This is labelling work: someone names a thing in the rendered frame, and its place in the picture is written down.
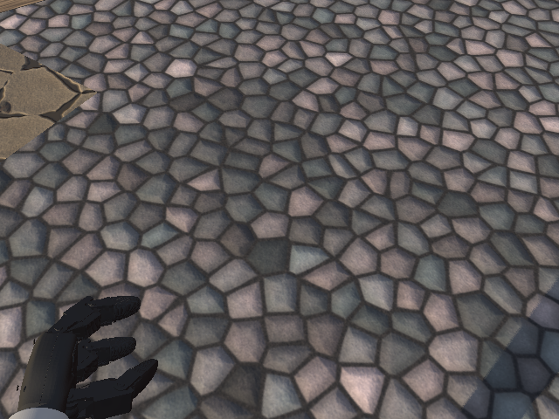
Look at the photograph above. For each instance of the left robot hand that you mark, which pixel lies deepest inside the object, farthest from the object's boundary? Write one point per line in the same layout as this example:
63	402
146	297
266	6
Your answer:
58	362

